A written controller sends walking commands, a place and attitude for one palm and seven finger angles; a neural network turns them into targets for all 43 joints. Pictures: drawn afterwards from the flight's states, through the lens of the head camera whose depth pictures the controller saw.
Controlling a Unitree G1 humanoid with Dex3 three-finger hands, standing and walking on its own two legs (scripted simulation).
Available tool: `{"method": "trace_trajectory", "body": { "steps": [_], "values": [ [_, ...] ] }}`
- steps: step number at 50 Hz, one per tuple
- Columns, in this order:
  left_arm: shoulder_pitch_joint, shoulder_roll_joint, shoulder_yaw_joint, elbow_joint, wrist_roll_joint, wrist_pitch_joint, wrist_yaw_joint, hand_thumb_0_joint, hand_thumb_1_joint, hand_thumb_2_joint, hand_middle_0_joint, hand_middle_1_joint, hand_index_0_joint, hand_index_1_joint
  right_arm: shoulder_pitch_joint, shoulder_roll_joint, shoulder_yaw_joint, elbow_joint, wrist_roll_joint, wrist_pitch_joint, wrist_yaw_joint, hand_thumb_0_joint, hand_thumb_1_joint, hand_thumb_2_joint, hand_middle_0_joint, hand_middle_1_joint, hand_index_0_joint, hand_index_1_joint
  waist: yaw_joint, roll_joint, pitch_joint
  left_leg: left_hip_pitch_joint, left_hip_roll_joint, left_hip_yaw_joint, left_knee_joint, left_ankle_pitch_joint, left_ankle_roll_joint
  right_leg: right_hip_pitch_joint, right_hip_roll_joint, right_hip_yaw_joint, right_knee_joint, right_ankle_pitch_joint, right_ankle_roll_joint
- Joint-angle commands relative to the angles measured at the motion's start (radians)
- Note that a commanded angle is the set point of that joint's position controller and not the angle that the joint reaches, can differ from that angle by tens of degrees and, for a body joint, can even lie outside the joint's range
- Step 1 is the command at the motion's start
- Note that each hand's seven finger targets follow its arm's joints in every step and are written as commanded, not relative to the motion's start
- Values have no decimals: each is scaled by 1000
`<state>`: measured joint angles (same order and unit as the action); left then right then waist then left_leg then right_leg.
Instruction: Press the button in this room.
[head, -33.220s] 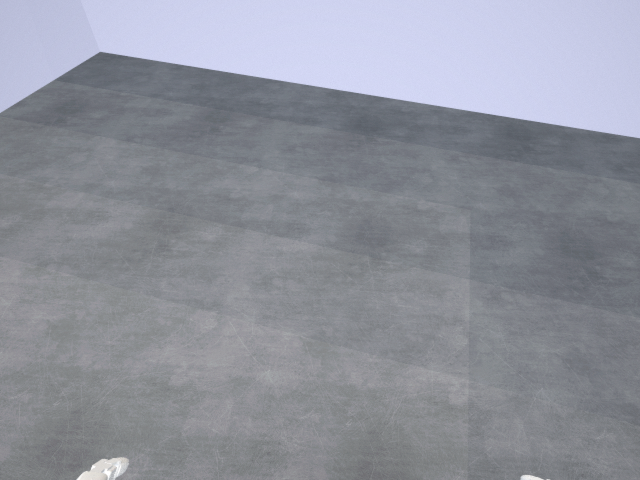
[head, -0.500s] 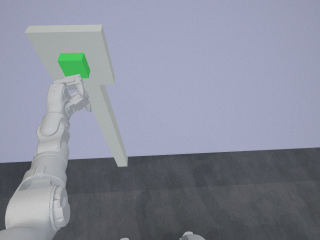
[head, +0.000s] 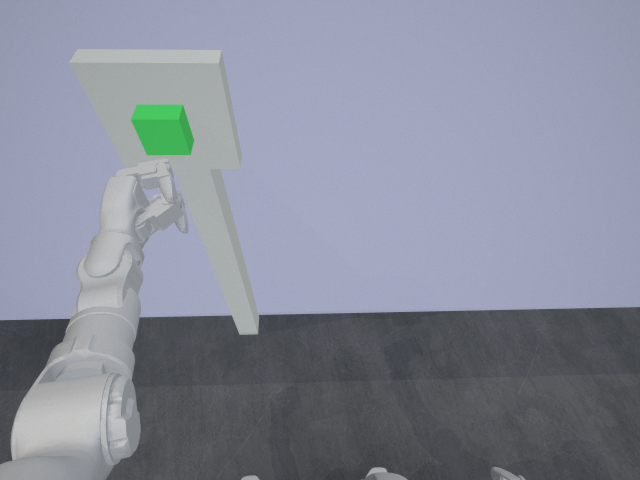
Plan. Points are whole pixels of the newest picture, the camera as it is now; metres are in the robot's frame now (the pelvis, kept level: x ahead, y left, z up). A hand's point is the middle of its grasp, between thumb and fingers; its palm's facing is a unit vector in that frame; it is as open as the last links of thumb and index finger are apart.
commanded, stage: aim a knuckle at the button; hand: left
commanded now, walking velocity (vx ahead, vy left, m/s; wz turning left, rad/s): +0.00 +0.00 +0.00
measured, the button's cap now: (165, 128) +0.55 +0.20 +0.12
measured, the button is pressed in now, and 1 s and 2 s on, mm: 0 4 0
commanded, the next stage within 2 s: press the button with the knuckle in 0.02 s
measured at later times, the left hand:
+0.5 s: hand (182, 190) +0.46 +0.17 +0.09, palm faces +0.01 -1.00 +0.00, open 3.1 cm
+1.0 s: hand (183, 176) +0.49 +0.18 +0.09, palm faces -0.01 -1.00 -0.01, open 2.8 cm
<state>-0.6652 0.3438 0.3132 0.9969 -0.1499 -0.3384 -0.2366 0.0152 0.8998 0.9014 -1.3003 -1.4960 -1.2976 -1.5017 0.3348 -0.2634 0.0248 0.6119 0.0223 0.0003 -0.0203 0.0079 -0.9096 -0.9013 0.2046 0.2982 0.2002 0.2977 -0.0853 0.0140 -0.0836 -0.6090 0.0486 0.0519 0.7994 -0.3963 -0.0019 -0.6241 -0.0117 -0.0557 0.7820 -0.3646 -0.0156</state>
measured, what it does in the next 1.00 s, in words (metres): stands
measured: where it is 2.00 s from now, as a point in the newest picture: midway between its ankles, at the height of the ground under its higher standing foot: outside the picture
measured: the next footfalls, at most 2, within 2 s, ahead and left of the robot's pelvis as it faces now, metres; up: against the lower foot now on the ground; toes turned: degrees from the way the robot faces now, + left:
none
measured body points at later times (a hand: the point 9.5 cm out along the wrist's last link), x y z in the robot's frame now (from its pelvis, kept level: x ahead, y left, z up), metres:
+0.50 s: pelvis +0.00 +0.00 +0.00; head +0.08 +0.00 +0.44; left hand +0.46 +0.23 +0.09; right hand +0.05 -0.26 -0.12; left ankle -0.01 +0.12 -0.71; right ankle +0.01 -0.11 -0.71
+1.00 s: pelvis -0.01 +0.00 -0.01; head +0.09 +0.01 +0.43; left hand +0.48 +0.23 +0.09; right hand +0.00 -0.27 -0.13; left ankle -0.01 +0.12 -0.71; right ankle +0.01 -0.11 -0.71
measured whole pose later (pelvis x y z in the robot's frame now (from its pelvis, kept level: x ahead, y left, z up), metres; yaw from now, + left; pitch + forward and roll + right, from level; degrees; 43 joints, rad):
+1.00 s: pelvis -0.01 +0.00 -0.01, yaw +0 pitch +16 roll -1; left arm -0.91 0.46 0.37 1.20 -0.08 -0.36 -0.24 -0.03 0.81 0.93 -1.30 -1.50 -1.31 -1.50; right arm 0.40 -0.27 0.03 0.65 0.00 0.02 -0.02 0.01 -0.91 -0.90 0.21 0.30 0.20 0.30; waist -0.15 0.02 -0.07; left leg -0.74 0.06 0.03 0.87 -0.41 0.00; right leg -0.74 0.00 -0.07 0.82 -0.36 -0.02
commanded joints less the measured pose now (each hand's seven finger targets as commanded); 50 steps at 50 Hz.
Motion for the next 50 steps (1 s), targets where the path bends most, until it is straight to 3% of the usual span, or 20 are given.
{"method": "trace_trajectory", "body": {
  "steps": [1, 5, 7, 9, 13, 16, 17, 19, 21, 25, 29, 30, 33, 36, 38, 40, 44, 47, 48, 50],
  "values": [
    [-441, 209, 22, -268, -14, -94, 8, 0, 900, 900, -1300, -1500, -1300, -1500, 70, -140, -58, -85, 3, -26, -16, 0, -900, -900, 200, 300, 200, 300, -16, 35, -350, 157, -45, -33, -73, 270, 28, 188, 33, 42, -78, 343, -3],
    [-440, 207, 17, -318, -12, -110, 21, 0, 900, 900, -1300, -1500, -1300, -1500, 72, -139, -61, -76, 0, -29, -15, 0, -900, -900, 200, 300, 200, 300, -13, 74, -402, 218, -40, -48, -67, 327, 22, 178, 36, 35, -68, 364, -6],
    [-448, 158, -21, -293, -15, -97, 23, 0, 900, 900, -1300, -1500, -1300, -1500, 66, -136, -59, -69, 2, -31, -15, 0, -900, -900, 200, 300, 200, 300, -26, 55, -371, 213, -39, -50, -73, 309, 22, 160, 38, 29, -75, 347, -4],
    [-472, 198, 6, -243, -9, -81, 30, 0, 900, 900, -1300, -1500, -1300, -1500, 77, -145, -57, -55, 1, -29, -18, 0, -900, -900, 200, 300, 200, 300, -33, 24, -332, 174, -39, -51, -74, 286, 24, 156, 37, 29, -77, 332, -3],
    [-470, 202, 17, -226, 3, -70, 39, 0, 900, 900, -1300, -1500, -1300, -1500, 85, -143, -58, -57, -3, -27, -14, 0, -900, -900, 200, 300, 200, 300, -18, 47, -366, 187, -42, -52, -72, 324, 21, 163, 35, 27, -65, 358, -6],
    [-442, 236, 55, -218, 1, -78, 42, 0, 900, 900, -1300, -1500, -1300, -1500, 97, -146, -60, -58, -8, -24, -10, 0, -900, -900, 200, 300, 200, 300, -9, 21, -392, 185, -39, -50, -63, 368, 21, 188, 37, 29, -57, 399, -5],
    [-434, 198, 26, -211, -1, -75, 36, 0, 900, 900, -1300, -1500, -1300, -1500, 95, -142, -57, -65, -7, -23, -7, 0, -900, -900, 200, 300, 200, 300, -12, 21, -390, 178, -41, -45, -65, 367, 21, 192, 37, 29, -57, 405, -4],
    [-446, 219, 38, -167, 4, -72, 34, 0, 900, 900, -1300, -1500, -1300, -1500, 106, -147, -57, -59, -8, -18, -6, 0, -900, -900, 200, 300, 200, 300, -23, -23, -349, 137, -41, -43, -64, 339, 26, 190, 39, 30, -62, 397, -3],
    [-478, 238, 46, -138, 12, -68, 30, 0, 900, 900, -1300, -1500, -1300, -1500, 108, -150, -57, -59, -7, -13, -7, 0, -900, -900, 200, 300, 200, 300, -29, -22, -317, 101, -43, -38, -69, 285, 27, 179, 36, 35, -67, 364, 0],
    [-555, 254, 46, -178, 22, -90, 27, 0, 900, 900, -1300, -1500, -1300, -1500, 117, -147, -59, -58, -10, -10, -8, 0, -900, -900, 200, 300, 200, 300, -35, 64, -381, 150, -45, -39, -50, 310, 27, 161, 36, 44, -60, 366, -3],
    [-603, 272, 55, -146, 16, -106, 23, 0, 900, 900, -1300, -1500, -1300, -1500, 136, -152, -61, -37, -13, -10, -12, 0, -900, -900, 200, 300, 200, 300, -56, 27, -393, 149, -39, -50, -41, 315, 29, 152, 42, 43, -58, 364, 0],
    [-619, 262, 42, -135, 16, -105, 20, 0, 900, 900, -1300, -1500, -1300, -1500, 136, -151, -58, -33, -11, -10, -12, 0, -900, -900, 200, 300, 200, 300, -60, 57, -383, 145, -41, -49, -42, 300, 27, 138, 40, 44, -59, 350, 0],
    [-607, 294, 67, -87, 25, -94, 20, 0, 900, 900, -1300, -1500, -1300, -1500, 150, -158, -59, -25, -14, -8, -11, 0, -900, -900, 200, 300, 200, 300, -53, 52, -387, 129, -41, -53, -40, 293, 27, 133, 39, 41, -56, 337, -2],
    [-663, 276, 42, -56, 35, -80, 22, 0, 900, 900, -1300, -1500, -1300, -1500, 162, -159, -56, -21, -17, -5, -10, 0, -900, -900, 200, 300, 200, 300, -79, 43, -364, 111, -40, -54, -38, 273, 29, 103, 40, 39, -58, 318, 4],
    [-662, 318, 68, -23, 41, -72, 24, 0, 900, 900, -1300, -1500, -1300, -1500, 172, -167, -56, -23, -19, -2, -10, 0, -900, -900, 200, 300, 200, 300, -76, 38, -359, 85, -40, -55, -36, 255, 30, 104, 40, 43, -58, 302, 3],
    [-678, 344, 92, -35, 42, -75, 28, 0, 900, 900, -1300, -1500, -1300, -1500, 179, -169, -57, -29, -21, -1, -11, 0, -900, -900, 200, 300, 200, 300, -76, 33, -406, 86, -42, -49, -27, 268, 33, 126, 40, 50, -55, 325, 6],
    [-736, 381, 107, -9, 49, -76, 22, 0, 900, 900, -1300, -1500, -1300, -1500, 198, -173, -55, -22, -24, 1, -13, 0, -900, -900, 200, 300, 200, 300, -93, 14, -390, 52, -41, -53, -18, 248, 36, 123, 42, 55, -55, 314, 7],
    [-784, 331, 63, -36, 48, -85, 18, 0, 900, 900, -1300, -1500, -1300, -1500, 199, -165, -55, -18, -24, -3, -11, 0, -900, -900, 200, 300, 200, 300, -106, 91, -414, 106, -40, -57, -12, 268, 32, 77, 44, 49, -54, 307, 6],
    [-782, 366, 92, -26, 46, -86, 21, 0, 900, 900, -1300, -1500, -1300, -1500, 206, -172, -57, -12, -26, -3, -12, 0, -900, -900, 200, 300, 200, 300, -106, 63, -410, 94, -37, -60, -7, 260, 33, 77, 45, 50, -57, 297, 7],
    [-808, 372, 91, -14, 43, -85, 22, 0, 900, 900, -1300, -1500, -1300, -1500, 209, -175, -55, -8, -24, -3, -13, 0, -900, -900, 200, 300, 200, 300, -115, 69, -405, 95, -36, -67, -8, 244, 33, 57, 46, 48, -58, 271, 7]
  ]
}}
